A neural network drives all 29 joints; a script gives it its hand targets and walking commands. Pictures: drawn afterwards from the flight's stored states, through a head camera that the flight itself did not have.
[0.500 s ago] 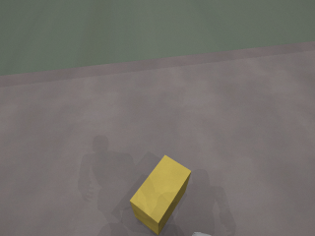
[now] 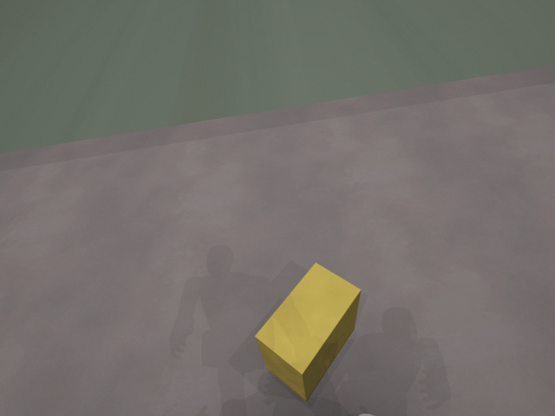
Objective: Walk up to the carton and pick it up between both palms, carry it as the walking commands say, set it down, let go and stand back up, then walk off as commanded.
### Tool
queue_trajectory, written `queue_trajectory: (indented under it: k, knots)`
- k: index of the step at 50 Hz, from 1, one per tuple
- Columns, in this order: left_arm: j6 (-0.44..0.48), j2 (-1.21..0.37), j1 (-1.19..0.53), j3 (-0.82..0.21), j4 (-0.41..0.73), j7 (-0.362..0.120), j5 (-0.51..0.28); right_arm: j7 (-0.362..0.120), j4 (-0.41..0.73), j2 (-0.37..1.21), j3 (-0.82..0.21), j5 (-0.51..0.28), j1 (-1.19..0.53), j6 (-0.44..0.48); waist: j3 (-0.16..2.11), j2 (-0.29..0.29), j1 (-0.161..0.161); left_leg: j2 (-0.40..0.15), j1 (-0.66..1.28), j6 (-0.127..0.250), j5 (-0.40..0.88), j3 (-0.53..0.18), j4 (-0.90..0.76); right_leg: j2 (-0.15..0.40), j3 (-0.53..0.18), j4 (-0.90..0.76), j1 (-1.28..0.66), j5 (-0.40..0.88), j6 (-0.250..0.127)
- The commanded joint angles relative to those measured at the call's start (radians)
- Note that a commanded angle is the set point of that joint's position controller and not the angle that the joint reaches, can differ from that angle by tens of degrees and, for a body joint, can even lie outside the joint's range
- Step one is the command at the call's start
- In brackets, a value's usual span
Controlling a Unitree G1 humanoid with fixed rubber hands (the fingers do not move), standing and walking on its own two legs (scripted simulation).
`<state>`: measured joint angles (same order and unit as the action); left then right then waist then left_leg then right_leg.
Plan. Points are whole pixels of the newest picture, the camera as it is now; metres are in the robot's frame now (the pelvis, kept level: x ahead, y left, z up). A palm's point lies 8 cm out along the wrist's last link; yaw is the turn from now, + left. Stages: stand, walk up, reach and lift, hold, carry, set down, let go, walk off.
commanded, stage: walk up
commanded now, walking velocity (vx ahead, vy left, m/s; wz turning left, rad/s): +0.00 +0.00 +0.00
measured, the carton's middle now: (310, 332) +0.48 -0.02 -0.62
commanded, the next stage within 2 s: none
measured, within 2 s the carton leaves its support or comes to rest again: neither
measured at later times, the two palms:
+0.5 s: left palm out of the picture +0.06 +0.29 -0.12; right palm out of the picture -0.09 -0.21 -0.10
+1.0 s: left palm out of the picture +0.09 +0.20 -0.09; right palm out of the picture +0.04 -0.31 -0.14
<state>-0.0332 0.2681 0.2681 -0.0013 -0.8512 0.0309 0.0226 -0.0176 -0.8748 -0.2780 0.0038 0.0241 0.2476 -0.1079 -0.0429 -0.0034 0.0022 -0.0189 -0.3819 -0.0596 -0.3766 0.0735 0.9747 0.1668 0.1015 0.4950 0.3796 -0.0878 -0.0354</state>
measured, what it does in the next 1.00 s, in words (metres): steps on the spot: left foot, then right foot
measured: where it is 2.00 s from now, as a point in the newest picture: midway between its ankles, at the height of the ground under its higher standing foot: outside the picture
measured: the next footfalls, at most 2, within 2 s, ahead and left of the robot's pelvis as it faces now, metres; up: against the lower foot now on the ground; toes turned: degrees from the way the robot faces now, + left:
left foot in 0.10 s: +0.00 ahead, +0.14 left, +0.00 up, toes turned +3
right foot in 0.76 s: +0.09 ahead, -0.14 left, +0.00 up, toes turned -6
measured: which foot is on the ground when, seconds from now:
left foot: up 0.00-0.08, down 0.10-0.76, up 0.78-1.00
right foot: down 0.00-0.08, up 0.10-0.74, down 0.76-1.00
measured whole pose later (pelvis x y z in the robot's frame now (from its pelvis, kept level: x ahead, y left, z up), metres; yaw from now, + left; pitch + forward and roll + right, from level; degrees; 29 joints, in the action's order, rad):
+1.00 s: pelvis +0.01 -0.06 +0.01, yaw -1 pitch +1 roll +5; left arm -0.01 0.24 0.27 0.00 -0.86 0.02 0.02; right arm -0.01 -0.88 -0.26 0.00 0.03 0.28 -0.05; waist -0.02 0.01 -0.04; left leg -0.04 -0.43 -0.03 -0.35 -0.03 0.97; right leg 0.07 0.07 0.47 0.31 -0.19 -0.03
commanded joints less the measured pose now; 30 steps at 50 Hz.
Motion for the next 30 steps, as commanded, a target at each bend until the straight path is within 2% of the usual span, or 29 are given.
queue_trajectory:
  k: [1, 2, 3, 4, 5, 6, 7, 8, 9, 12, 13, 14, 15, 16, 17, 18, 20, 21, 22, 23, 25, 26, 27, 30]
  knots:
    - [-0.051, 0.095, -0.073, 0.077, 0.088, -0.026, -0.004, 0.014, -0.016, -0.07, 0.052, 0.011, 0.188, 0.05, -0.044, -0.024, -0.065, -0.072, 0.205, 0.073, -0.166, -0.034, -0.595, -0.001, -0.068, -0.044, 0.191, -0.539, 0.017]
    - [-0.059, 0.064, -0.053, 0.071, 0.104, -0.03, -0.024, 0.024, 0.013, -0.167, 0.078, 0.025, 0.142, 0.057, -0.112, 0.33, -0.057, -0.315, 0.007, 0.143, -0.541, -0.473, -0.868, -0.12, -0.046, 0.29, 0.223, -0.543, 0.019]
    - [-0.068, 0.076, -0.047, 0.081, 0.104, -0.028, -0.031, 0.033, 0.057, -0.209, 0.095, 0.031, 0.002, 0.059, -0.228, 0.35, 0.001, -0.382, -0.232, 0.161, -0.691, -0.589, -1.002, -0.157, -0.133, 0.492, 0.17, -0.467, 0.027]
    - [-0.073, 0.087, -0.03, 0.078, 0.084, -0.032, -0.028, 0.035, 0.064, -0.181, 0.082, 0.023, -0.068, 0.064, -0.254, 0.288, 0.043, -0.341, -0.282, 0.128, -0.595, -0.506, -0.99, -0.133, -0.178, 0.558, 0.137, -0.388, 0.037]
    - [-0.069, 0.07, -0.011, 0.064, 0.075, -0.033, -0.021, 0.036, 0.08, -0.15, 0.068, 0.013, -0.105, 0.077, -0.229, 0.191, 0.066, -0.286, -0.242, 0.097, -0.443, -0.394, -0.941, -0.134, -0.178, 0.566, 0.138, -0.295, 0.039]
    - [-0.062, 0.059, -0.009, 0.064, 0.044, -0.037, -0.019, 0.04, 0.088, -0.09, 0.054, 0.002, -0.124, 0.089, -0.169, 0.092, 0.063, -0.196, -0.133, 0.07, -0.221, -0.268, -0.863, -0.146, -0.16, 0.526, 0.101, -0.201, 0.035]
    - [-0.058, 0.059, -0.036, 0.062, 0.035, -0.037, -0.021, 0.047, 0.083, -0.084, 0.061, 0.002, -0.101, 0.103, -0.123, 0.153, 0.042, -0.183, -0.085, 0.102, -0.169, -0.237, -0.846, -0.138, -0.125, 0.521, 0.074, -0.165, 0.044]
    - [-0.056, 0.069, -0.03, 0.063, 0.009, -0.032, -0.017, 0.049, 0.081, -0.073, 0.051, 0.004, -0.103, 0.106, -0.101, 0.11, 0.043, -0.172, -0.054, 0.119, -0.131, -0.208, -0.824, -0.14, -0.127, 0.52, 0.069, -0.163, 0.035]
    - [-0.053, 0.063, -0.019, 0.06, 0.013, -0.031, -0.012, 0.047, 0.087, -0.07, 0.045, 0.003, -0.07, 0.106, -0.067, 0.117, 0.028, -0.186, 0.046, 0.108, -0.094, -0.205, -0.8, -0.142, -0.12, 0.509, 0.105, -0.166, 0.039]
    - [-0.037, 0.032, -0.028, 0.059, 0.037, -0.02, -0.004, 0.05, 0.037, -0.051, 0.034, 0.0, 0.079, 0.12, 0.035, 0.087, -0.021, -0.206, 0.274, 0.145, 0.256, -0.215, -0.713, -0.151, -0.106, 0.384, 0.14, -0.221, 0.043]
    - [-0.033, 0.037, -0.06, 0.061, 0.047, -0.017, -0.001, 0.049, 0.024, -0.065, 0.037, 0.001, 0.134, 0.123, 0.076, 0.105, -0.047, -0.239, 0.358, 0.15, 0.347, -0.247, -0.687, -0.157, -0.104, 0.362, 0.164, -0.256, 0.048]
    - [-0.026, 0.034, -0.073, 0.064, 0.047, -0.02, 0.003, 0.045, 0.004, -0.075, 0.037, -0.001, 0.173, 0.126, 0.113, 0.123, -0.062, -0.265, 0.394, 0.149, 0.37, -0.277, -0.683, -0.162, -0.092, 0.358, 0.171, -0.285, 0.063]
    - [-0.015, 0.03, -0.095, 0.056, 0.051, -0.04, 0.005, 0.041, -0.025, -0.097, 0.053, 0.001, 0.274, 0.127, 0.183, 0.137, -0.105, -0.288, 0.469, 0.175, -0.105, -0.375, -0.773, -0.157, -0.086, 0.385, 0.201, -0.293, 0.067]
    - [-0.017, 0.046, -0.12, 0.063, 0.049, -0.051, 0.014, 0.044, -0.03, -0.133, 0.071, -0.005, 0.279, 0.121, 0.119, 0.127, -0.114, -0.359, 0.484, 0.207, -0.242, -0.473, -0.82, -0.128, -0.112, 0.401, 0.29, -0.306, 0.08]
    - [-0.019, 0.058, -0.137, 0.068, 0.053, -0.061, 0.02, 0.053, -0.038, -0.159, 0.082, -0.007, 0.306, 0.121, 0.085, 0.077, -0.117, -0.405, 0.497, 0.198, -0.25, -0.554, -0.845, -0.12, -0.15, 0.436, 0.335, -0.309, 0.086]
    - [-0.02, 0.064, -0.155, 0.069, 0.065, -0.065, 0.021, 0.052, -0.04, -0.173, 0.088, -0.008, 0.296, 0.119, 0.052, 0.087, -0.113, -0.402, 0.472, 0.201, -0.236, -0.561, -0.858, -0.102, -0.158, 0.438, 0.332, -0.304, 0.089]
    - [-0.009, 0.052, -0.151, 0.06, 0.063, -0.069, 0.02, 0.05, -0.03, -0.157, 0.083, -0.004, 0.24, 0.125, -0.001, 0.052, -0.103, -0.39, 0.411, 0.23, -0.13, -0.532, -0.853, -0.099, -0.161, 0.379, 0.312, -0.301, 0.087]
    - [-0.001, 0.051, -0.151, 0.058, 0.069, -0.074, 0.018, 0.047, -0.017, -0.155, 0.083, -0.006, 0.248, 0.127, 0.016, 0.057, -0.107, -0.376, 0.431, 0.232, -0.068, -0.511, -0.849, -0.107, -0.147, 0.356, 0.286, -0.308, 0.084]
    - [0.005, 0.045, -0.121, 0.056, 0.053, -0.072, 0.019, 0.046, -0.011, -0.141, 0.077, -0.006, 0.229, 0.131, 0.033, 0.078, -0.102, -0.347, 0.443, 0.23, -0.024, -0.476, -0.836, -0.112, -0.143, 0.326, 0.257, -0.293, 0.087]
    - [0.015, 0.033, -0.129, 0.05, 0.055, -0.077, 0.019, 0.04, 0.001, -0.129, 0.074, -0.005, 0.247, 0.139, 0.021, 0.104, -0.103, -0.343, 0.428, 0.24, 0.042, -0.433, -0.833, -0.111, -0.121, 0.299, 0.257, -0.283, 0.087]
    - [0.019, 0.034, -0.152, 0.044, 0.053, -0.077, 0.014, 0.038, 0.013, -0.124, 0.076, 0.0, 0.254, 0.143, 0.018, 0.108, -0.103, -0.326, 0.402, 0.244, 0.037, -0.372, -0.832, -0.104, -0.1, 0.259, 0.218, -0.266, 0.085]
    - [0.018, 0.025, -0.157, 0.042, 0.058, -0.083, 0.011, 0.038, 0.016, -0.118, 0.079, 0.003, 0.241, 0.145, -0.025, 0.166, -0.096, -0.324, 0.37, 0.238, 0.043, -0.316, -0.839, -0.09, -0.083, 0.231, 0.222, -0.24, 0.083]
    - [0.016, 0.022, -0.173, 0.042, 0.061, -0.088, 0.007, 0.034, 0.022, -0.116, 0.082, 0.004, 0.233, 0.143, -0.031, 0.182, -0.089, -0.301, 0.335, 0.227, 0.04, -0.281, -0.84, -0.094, -0.057, 0.213, 0.18, -0.214, 0.086]
    - [0.017, 0.027, -0.17, 0.047, 0.061, -0.091, -0.002, 0.031, 0.024, -0.118, 0.085, 0.008, 0.244, 0.136, -0.051, 0.196, -0.074, -0.29, 0.206, 0.214, -0.013, -0.254, -0.842, -0.102, -0.028, 0.127, 0.029, -0.232, 0.095]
